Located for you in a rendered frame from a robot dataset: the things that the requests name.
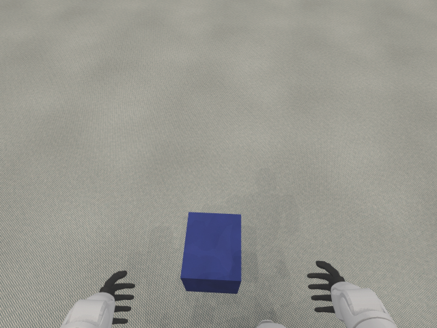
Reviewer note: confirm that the left robot hand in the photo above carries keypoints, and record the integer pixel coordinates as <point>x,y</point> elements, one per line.
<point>110,287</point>

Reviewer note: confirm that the right robot hand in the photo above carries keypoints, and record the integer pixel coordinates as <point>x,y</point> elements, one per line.
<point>332,279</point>

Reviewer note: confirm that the carton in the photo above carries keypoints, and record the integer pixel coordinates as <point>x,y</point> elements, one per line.
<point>212,253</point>

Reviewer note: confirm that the robot left forearm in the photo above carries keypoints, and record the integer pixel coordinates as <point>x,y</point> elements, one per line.
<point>95,311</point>

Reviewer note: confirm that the robot right forearm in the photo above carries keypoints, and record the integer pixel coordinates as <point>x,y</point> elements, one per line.
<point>359,307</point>

